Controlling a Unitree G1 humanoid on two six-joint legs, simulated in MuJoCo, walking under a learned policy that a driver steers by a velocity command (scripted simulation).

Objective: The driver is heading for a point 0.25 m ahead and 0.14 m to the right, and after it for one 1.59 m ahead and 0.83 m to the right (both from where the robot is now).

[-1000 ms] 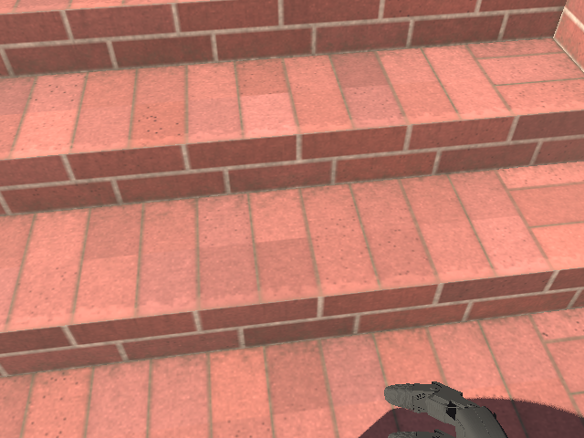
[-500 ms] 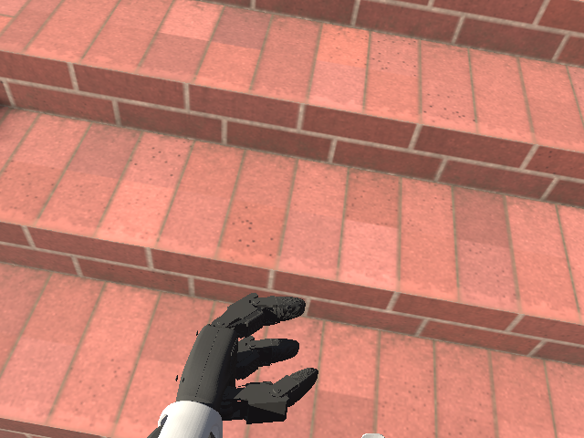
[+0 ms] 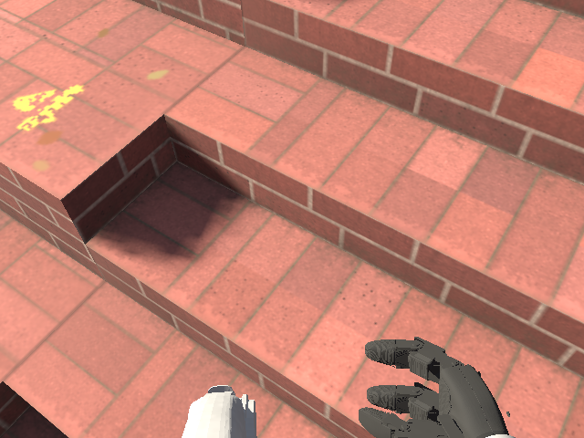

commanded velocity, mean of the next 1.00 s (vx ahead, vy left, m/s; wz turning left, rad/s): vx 0.18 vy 0.00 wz -0.43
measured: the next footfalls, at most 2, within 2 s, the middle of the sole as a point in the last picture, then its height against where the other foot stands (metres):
left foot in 0.04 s outside the picture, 0.15 m higher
right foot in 0.54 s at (407, 385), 0.15 m higher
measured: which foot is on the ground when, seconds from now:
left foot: up 0.00-0.02, down 0.04-0.54, up 0.56-1.00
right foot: down 0.00-0.08, up 0.10-0.52, down 0.54-1.00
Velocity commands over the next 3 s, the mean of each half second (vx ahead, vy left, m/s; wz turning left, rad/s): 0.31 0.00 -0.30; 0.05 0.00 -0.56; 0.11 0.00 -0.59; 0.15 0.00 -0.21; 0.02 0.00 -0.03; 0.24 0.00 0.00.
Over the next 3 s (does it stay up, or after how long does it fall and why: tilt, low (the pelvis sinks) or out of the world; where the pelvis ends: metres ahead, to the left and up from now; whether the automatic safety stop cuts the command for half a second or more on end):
stays up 0.85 -0.29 0.46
